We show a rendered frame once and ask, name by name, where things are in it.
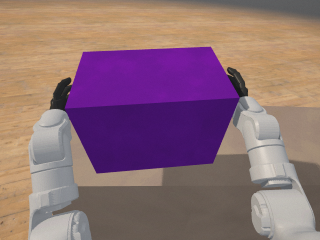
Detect left robot hand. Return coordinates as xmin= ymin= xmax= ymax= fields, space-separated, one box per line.
xmin=49 ymin=77 xmax=72 ymax=120

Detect carton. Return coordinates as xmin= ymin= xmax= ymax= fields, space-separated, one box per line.
xmin=64 ymin=46 xmax=240 ymax=174

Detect right robot hand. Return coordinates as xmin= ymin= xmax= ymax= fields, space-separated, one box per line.
xmin=227 ymin=67 xmax=248 ymax=98

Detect robot right upper arm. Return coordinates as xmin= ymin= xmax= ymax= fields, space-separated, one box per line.
xmin=251 ymin=189 xmax=320 ymax=240

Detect robot right forearm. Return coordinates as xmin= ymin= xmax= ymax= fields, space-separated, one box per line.
xmin=232 ymin=96 xmax=316 ymax=229

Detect robot left upper arm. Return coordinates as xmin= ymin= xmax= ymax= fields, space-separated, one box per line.
xmin=29 ymin=210 xmax=92 ymax=240

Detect pedestal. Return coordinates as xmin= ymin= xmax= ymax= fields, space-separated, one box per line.
xmin=52 ymin=106 xmax=320 ymax=240

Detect robot left forearm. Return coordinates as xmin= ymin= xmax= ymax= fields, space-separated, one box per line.
xmin=28 ymin=109 xmax=79 ymax=240

